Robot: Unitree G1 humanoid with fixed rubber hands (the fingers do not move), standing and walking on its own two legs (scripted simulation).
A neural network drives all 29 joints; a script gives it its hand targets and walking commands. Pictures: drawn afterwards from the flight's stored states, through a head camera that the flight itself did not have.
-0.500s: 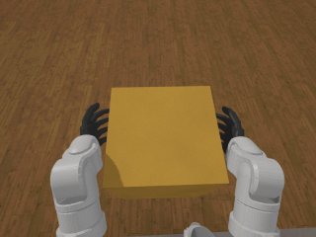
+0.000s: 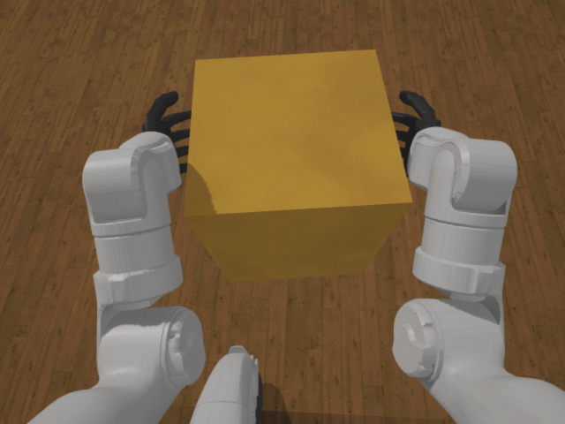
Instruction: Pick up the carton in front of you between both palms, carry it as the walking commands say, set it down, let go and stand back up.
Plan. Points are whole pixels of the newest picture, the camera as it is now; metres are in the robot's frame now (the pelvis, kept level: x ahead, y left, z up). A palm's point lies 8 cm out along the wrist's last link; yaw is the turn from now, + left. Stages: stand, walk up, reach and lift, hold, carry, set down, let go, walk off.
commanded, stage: carry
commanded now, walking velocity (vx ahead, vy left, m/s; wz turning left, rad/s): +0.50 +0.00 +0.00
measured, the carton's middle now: (291, 183) +0.41 +0.02 +0.07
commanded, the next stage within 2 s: none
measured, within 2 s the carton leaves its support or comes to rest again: neither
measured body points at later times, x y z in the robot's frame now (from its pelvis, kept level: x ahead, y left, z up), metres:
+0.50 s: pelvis +0.36 +0.01 +0.01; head +0.42 +0.01 +0.46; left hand +0.77 +0.15 +0.18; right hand +0.75 -0.15 +0.17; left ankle +0.23 +0.10 -0.71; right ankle +0.49 -0.08 -0.69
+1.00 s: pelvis +0.66 +0.03 +0.05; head +0.69 +0.04 +0.49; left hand +1.07 +0.19 +0.20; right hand +1.05 -0.12 +0.20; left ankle +0.74 +0.11 -0.66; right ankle +0.52 -0.08 -0.60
